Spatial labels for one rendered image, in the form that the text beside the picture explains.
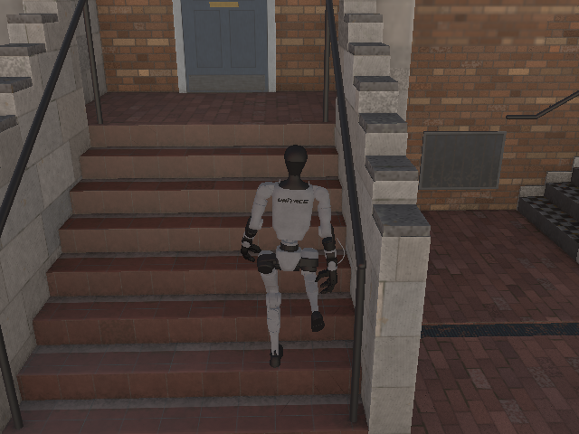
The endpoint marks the right robot upper arm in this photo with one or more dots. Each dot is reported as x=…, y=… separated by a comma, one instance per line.
x=324, y=211

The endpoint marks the left robot upper arm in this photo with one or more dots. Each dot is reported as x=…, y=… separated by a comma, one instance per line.
x=264, y=192

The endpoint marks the robot left hand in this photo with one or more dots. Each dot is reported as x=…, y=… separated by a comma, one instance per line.
x=254, y=248

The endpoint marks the robot torso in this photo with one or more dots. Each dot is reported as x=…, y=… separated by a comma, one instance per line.
x=291, y=216

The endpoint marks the left robot foot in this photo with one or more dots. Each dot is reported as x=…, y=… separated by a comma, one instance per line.
x=275, y=359

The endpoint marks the robot right forearm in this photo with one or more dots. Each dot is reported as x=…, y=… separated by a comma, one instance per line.
x=330, y=251

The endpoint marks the robot left forearm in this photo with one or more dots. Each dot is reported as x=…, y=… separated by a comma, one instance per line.
x=248, y=235

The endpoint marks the robot right hand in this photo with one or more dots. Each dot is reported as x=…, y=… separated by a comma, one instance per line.
x=331, y=281

